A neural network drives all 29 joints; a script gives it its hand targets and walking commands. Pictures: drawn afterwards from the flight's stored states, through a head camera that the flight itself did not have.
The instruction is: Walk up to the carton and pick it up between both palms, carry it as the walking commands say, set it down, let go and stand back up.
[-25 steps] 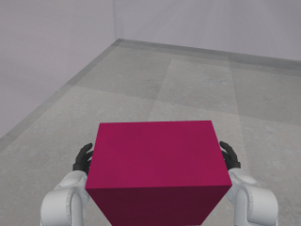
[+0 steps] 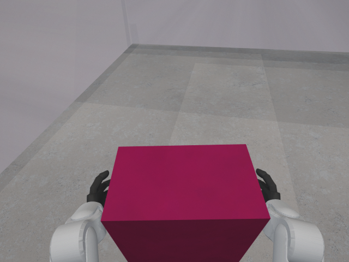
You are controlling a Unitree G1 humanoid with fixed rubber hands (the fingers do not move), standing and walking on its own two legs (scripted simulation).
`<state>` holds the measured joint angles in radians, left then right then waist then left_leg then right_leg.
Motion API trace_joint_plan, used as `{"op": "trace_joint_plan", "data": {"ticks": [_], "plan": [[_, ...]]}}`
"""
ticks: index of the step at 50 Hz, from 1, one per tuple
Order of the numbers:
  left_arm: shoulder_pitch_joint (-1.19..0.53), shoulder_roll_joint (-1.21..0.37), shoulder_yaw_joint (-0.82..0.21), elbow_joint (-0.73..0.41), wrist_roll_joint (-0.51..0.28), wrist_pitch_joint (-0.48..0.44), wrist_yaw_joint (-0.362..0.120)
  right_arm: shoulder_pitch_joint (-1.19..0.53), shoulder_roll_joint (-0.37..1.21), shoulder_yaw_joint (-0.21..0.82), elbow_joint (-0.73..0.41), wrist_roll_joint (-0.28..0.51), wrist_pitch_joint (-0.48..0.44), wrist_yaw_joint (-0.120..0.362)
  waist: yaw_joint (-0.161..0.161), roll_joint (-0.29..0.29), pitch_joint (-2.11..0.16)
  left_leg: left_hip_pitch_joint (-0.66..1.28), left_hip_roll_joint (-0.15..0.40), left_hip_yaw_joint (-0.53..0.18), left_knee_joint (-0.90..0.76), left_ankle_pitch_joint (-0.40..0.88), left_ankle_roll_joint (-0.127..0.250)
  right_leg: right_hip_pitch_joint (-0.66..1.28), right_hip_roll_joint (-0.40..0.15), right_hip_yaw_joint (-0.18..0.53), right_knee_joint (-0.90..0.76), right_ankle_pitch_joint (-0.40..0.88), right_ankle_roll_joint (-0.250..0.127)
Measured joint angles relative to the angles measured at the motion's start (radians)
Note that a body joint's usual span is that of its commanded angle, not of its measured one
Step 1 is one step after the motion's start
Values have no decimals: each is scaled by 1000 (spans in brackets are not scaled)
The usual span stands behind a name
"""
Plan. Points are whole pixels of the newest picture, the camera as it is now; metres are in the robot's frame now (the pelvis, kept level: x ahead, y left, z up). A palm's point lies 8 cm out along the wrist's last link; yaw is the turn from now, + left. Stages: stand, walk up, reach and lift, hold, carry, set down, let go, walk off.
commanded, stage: carry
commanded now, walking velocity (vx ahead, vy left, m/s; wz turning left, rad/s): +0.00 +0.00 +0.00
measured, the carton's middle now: (182, 214) +0.24 +0.00 +0.03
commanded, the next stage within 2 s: none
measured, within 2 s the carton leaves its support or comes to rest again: neither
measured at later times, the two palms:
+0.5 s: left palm (98, 213) +0.22 +0.17 +0.07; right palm (266, 211) +0.23 -0.17 +0.07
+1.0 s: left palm (99, 211) +0.23 +0.17 +0.07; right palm (264, 209) +0.23 -0.17 +0.06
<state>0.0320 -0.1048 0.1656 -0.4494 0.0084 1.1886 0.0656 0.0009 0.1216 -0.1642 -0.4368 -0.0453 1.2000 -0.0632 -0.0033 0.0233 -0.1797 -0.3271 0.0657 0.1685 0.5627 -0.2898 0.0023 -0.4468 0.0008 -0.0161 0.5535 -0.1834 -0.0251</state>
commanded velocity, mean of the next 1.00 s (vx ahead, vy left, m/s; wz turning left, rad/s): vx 0.00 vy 0.02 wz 0.06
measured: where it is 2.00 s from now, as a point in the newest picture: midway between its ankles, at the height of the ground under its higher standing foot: outside the picture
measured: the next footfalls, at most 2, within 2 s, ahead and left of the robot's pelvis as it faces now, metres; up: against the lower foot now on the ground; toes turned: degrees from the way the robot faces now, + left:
left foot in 1.36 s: -0.03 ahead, +0.22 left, +0.00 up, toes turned +20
right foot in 1.88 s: -0.02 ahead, +0.04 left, +0.00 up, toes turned +6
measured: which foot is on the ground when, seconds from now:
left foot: down 0.00-1.00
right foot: down 0.00-1.00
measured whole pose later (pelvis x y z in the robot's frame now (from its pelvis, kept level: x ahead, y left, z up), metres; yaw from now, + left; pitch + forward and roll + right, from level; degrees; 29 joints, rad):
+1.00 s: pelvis -0.01 +0.00 +0.00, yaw +0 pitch +4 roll +1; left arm 0.02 -0.10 0.16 -0.29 0.02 0.99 0.04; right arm 0.01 0.11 -0.16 -0.27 -0.04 0.99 -0.05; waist 0.00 0.01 -0.15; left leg -0.33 0.06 0.17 0.57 -0.30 0.00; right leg -0.44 -0.01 -0.02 0.55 -0.17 -0.02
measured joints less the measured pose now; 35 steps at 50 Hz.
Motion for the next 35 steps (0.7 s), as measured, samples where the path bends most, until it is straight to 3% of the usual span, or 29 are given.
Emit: {"op": "trace_joint_plan", "data": {"ticks": [8,18,35], "plan": [[2,5,3,22,5,-18,-4,1,5,0,40,0,-33,2,0,-34,-29,0,-6,0,10,-18,0,4,-7,1,-1,7,6],[-14,8,1,111,20,-79,-15,1,-6,0,122,0,-102,2,0,-19,-13,0,-6,0,10,-10,0,4,-7,1,-1,13,6],[-16,9,-1,149,21,-156,-24,1,-9,0,155,0,-176,8,0,-17,12,0,-6,0,10,-12,0,4,-7,1,-1,11,6]]}}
